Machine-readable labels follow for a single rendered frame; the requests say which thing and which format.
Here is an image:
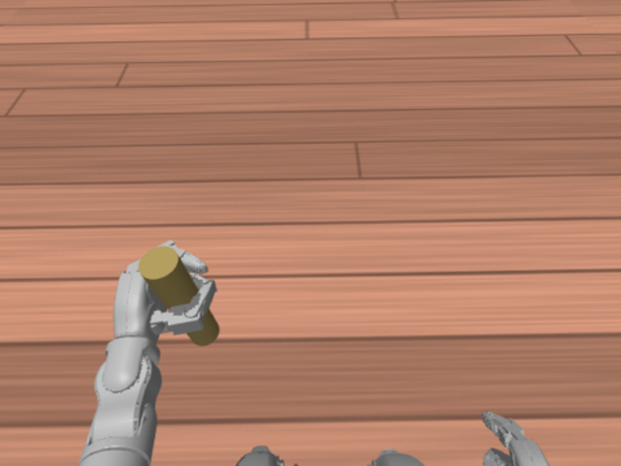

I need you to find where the right robot hand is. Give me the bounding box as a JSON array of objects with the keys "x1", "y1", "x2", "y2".
[{"x1": 482, "y1": 412, "x2": 549, "y2": 466}]

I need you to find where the left robot hand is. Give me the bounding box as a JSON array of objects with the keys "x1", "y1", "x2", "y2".
[{"x1": 114, "y1": 240, "x2": 217, "y2": 344}]

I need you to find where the can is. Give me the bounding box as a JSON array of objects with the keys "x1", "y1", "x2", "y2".
[{"x1": 139, "y1": 247, "x2": 219, "y2": 346}]

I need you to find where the left robot arm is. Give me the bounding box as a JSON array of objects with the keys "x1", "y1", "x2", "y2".
[{"x1": 79, "y1": 335, "x2": 162, "y2": 466}]

